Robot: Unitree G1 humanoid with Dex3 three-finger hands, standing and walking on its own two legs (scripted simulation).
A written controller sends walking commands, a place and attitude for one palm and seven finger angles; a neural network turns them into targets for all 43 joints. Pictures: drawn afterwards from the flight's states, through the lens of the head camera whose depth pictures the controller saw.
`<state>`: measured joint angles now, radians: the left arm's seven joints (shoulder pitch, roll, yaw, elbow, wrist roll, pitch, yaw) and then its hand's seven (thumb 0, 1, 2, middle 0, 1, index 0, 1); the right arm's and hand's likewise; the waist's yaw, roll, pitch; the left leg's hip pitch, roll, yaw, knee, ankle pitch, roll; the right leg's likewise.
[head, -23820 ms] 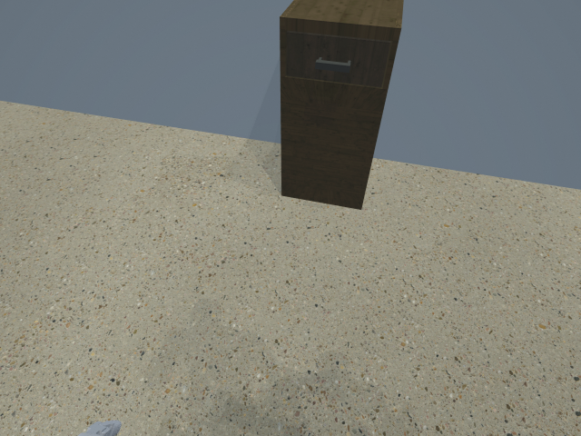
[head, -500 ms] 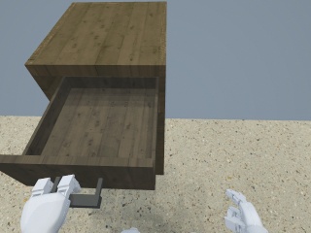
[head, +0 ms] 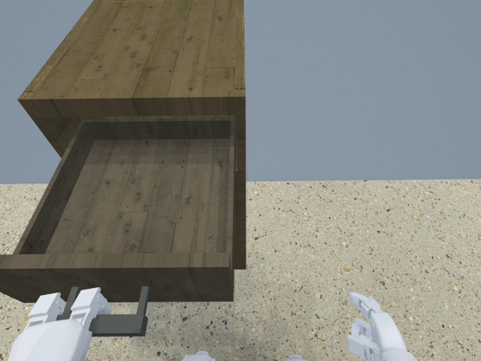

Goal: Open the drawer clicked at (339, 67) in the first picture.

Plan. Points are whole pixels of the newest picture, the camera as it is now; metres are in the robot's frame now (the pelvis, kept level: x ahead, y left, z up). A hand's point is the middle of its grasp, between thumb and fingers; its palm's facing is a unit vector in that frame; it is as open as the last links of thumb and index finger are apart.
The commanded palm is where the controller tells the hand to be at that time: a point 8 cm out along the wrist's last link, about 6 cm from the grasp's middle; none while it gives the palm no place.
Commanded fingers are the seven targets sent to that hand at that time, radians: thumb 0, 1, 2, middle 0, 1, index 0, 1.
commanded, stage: pull the drawer open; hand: left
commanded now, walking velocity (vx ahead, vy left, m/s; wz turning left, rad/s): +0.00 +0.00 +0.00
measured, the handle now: (105, 309) +0.19 +0.22 +0.02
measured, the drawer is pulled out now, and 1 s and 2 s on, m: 0.30 0.30 0.30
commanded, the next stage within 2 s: open the thumb to release the handle in 0.12 s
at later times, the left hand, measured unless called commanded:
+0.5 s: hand (64, 347) +0.14 +0.27 +0.00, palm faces -0.01 -0.07 -1.00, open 7.5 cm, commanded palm +0.13 +0.26 +0.05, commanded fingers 0.00 -0.15 0.45 -0.32 -1.24 -0.32 -1.24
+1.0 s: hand (75, 355) +0.13 +0.25 +0.00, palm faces -0.03 -0.09 -1.00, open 13.7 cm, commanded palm +0.12 +0.24 +0.05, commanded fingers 0.00 -0.50 0.30 -0.30 -1.20 -0.30 -1.20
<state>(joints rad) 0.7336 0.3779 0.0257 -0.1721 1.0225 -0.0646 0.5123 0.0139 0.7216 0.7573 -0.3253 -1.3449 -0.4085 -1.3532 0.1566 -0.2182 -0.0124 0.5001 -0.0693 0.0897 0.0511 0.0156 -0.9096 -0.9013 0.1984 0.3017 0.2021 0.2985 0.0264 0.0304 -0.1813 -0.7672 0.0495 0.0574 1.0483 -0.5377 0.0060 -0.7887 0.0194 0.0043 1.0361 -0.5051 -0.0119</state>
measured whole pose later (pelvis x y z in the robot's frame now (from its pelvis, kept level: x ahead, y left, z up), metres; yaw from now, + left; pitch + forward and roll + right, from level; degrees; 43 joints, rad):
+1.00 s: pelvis -0.01 -0.01 +0.01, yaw +2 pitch +14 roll +0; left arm 0.61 0.36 0.03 -0.06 1.05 -0.10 0.52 0.00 -0.47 0.31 -0.31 -1.20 -0.32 -1.21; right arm 0.16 -0.23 -0.03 0.54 -0.07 0.06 0.02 0.01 -0.91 -0.90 0.20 0.30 0.20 0.30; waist 0.05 0.04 -0.17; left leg -0.76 0.04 0.02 1.02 -0.50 0.00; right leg -0.76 0.01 -0.03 1.00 -0.48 -0.02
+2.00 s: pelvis +0.01 +0.00 +0.04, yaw +2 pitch +6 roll +0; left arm 0.65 0.46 0.06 -0.38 0.90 -0.02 0.30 0.00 -0.49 0.30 -0.32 -1.20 -0.35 -1.22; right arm 0.17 -0.24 0.00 0.53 -0.02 0.05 0.01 0.02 -0.91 -0.90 0.20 0.30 0.20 0.30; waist 0.09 0.09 -0.12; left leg -0.43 0.03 0.03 0.75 -0.42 0.00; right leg -0.44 0.01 -0.02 0.73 -0.40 -0.01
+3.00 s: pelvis +0.01 +0.01 +0.07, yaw +2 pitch +1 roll -1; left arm 0.62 0.52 0.09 -0.54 0.84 0.03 0.09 0.00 -0.49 0.30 -0.32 -1.20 -0.32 -1.20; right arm 0.17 -0.26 0.03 0.51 0.00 0.07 0.00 0.02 -0.91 -0.90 0.20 0.30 0.20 0.30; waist 0.12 0.10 -0.04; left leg -0.25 0.01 0.03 0.56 -0.33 0.02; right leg -0.24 0.00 -0.02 0.51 -0.29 0.01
